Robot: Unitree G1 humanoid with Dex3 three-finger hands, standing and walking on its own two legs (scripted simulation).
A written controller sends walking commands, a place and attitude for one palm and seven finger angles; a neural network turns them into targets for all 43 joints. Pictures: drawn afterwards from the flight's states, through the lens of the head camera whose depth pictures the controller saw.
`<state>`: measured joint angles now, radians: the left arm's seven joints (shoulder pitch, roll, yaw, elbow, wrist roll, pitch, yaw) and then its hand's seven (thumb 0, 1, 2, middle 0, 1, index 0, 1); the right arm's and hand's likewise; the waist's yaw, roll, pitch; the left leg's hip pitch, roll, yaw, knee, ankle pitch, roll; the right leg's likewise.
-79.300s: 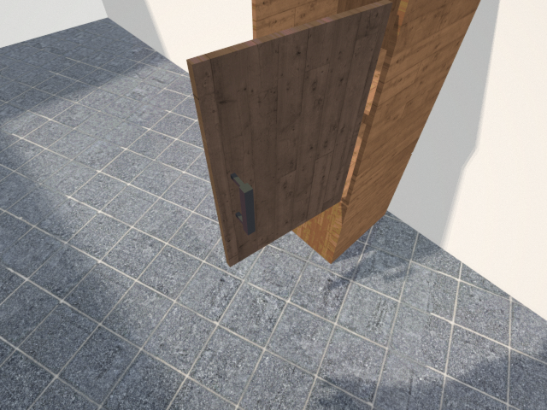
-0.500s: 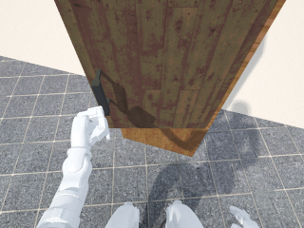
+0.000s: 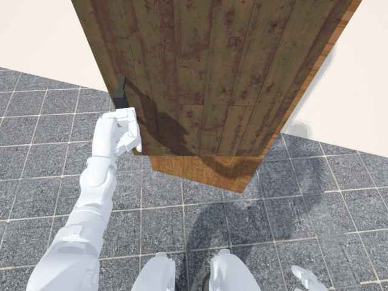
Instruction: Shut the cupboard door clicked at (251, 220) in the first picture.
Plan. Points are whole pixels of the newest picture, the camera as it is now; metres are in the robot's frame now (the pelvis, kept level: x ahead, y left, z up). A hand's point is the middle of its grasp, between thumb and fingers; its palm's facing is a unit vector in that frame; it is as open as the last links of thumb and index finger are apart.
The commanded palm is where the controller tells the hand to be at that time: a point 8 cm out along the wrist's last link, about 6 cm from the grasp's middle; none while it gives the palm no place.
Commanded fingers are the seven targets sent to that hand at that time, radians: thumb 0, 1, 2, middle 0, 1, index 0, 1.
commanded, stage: push the door shut along its arc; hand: left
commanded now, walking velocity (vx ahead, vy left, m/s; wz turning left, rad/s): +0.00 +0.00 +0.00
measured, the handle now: (127, 109) +0.49 +0.15 +0.04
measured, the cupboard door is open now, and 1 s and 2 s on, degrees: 15 2 0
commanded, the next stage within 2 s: pull the fist back off the door in 1.42 s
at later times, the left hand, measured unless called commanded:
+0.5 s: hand (148, 116) +0.47 +0.10 +0.04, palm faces -0.19 -0.98 -0.05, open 3.1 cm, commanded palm +0.48 +0.14 +0.04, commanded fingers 0.00 0.90 0.90 -1.30 -1.50 -1.30 -1.50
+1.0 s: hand (171, 90) +0.54 +0.05 +0.05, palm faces -0.32 -0.95 -0.04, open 3.1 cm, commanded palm +0.54 +0.10 +0.04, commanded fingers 0.00 0.90 0.90 -1.30 -1.50 -1.30 -1.50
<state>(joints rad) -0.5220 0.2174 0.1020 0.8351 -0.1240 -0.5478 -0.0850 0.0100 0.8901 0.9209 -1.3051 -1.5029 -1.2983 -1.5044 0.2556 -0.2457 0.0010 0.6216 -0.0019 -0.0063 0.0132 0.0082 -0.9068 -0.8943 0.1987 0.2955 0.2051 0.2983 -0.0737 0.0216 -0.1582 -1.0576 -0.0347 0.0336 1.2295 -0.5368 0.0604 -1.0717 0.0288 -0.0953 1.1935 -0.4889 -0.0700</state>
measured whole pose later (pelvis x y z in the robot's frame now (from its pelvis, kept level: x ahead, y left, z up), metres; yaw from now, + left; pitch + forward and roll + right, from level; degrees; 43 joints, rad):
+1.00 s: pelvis +0.00 +0.00 -0.02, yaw -2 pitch +29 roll -3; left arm -1.09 0.42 0.23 1.26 -0.06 -0.43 -0.27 0.02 0.90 0.91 -1.30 -1.50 -1.30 -1.50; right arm 0.38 -0.27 0.03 0.63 -0.02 0.01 0.04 0.00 -0.91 -0.89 0.20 0.30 0.21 0.30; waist -0.24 0.06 -0.15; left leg -1.27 0.00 0.03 1.33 -0.57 0.07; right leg -1.27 0.06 -0.10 1.26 -0.49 -0.07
